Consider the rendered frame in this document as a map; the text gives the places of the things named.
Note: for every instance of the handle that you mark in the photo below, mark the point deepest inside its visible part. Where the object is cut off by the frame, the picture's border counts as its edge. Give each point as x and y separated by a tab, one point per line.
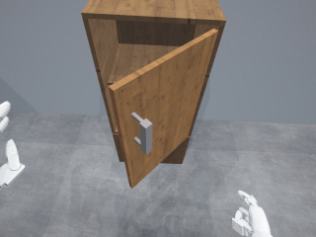
145	128

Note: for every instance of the left robot hand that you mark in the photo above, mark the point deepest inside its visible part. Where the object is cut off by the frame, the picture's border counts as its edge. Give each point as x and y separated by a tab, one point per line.
11	170

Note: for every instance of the right robot hand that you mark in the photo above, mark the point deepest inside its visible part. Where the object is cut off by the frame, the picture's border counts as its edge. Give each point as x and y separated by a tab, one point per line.
254	220

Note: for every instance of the cupboard door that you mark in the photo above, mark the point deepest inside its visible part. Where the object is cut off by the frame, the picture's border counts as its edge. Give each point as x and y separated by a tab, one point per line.
166	92

